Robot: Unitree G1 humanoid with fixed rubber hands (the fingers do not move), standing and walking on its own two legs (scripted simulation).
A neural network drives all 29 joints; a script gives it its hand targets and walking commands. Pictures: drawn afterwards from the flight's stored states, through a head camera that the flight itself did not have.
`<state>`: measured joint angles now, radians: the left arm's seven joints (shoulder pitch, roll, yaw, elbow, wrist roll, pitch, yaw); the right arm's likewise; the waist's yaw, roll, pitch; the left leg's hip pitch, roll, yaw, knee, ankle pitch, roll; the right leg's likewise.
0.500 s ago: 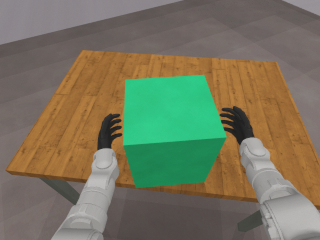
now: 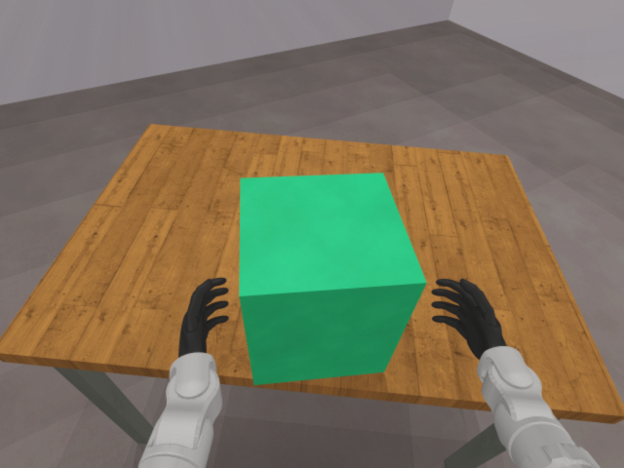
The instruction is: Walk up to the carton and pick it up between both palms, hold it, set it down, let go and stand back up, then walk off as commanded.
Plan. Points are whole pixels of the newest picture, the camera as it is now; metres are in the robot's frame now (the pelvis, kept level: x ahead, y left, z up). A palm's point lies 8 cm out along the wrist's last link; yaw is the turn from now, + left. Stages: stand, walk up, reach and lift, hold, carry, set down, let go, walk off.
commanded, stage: set down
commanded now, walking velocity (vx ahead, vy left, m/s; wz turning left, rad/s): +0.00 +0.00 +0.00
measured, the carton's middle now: (317, 281) +0.39 +0.01 +0.01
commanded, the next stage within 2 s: none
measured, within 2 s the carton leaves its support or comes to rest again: neither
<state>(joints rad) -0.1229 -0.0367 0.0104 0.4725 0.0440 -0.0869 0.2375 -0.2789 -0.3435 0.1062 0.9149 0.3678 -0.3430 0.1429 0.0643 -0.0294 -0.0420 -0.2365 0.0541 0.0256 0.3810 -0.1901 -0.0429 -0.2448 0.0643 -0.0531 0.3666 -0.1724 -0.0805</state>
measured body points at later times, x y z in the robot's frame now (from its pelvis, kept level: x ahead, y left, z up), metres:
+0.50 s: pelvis +0.01 +0.00 +0.00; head -0.02 +0.03 +0.45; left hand +0.24 +0.16 +0.00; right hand +0.26 -0.24 +0.01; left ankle +0.00 +0.15 -0.74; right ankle +0.01 -0.07 -0.74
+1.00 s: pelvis +0.01 +0.01 +0.00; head -0.01 +0.02 +0.45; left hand +0.20 +0.17 +0.00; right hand +0.20 -0.23 +0.00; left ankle +0.00 +0.15 -0.74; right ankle +0.01 -0.07 -0.74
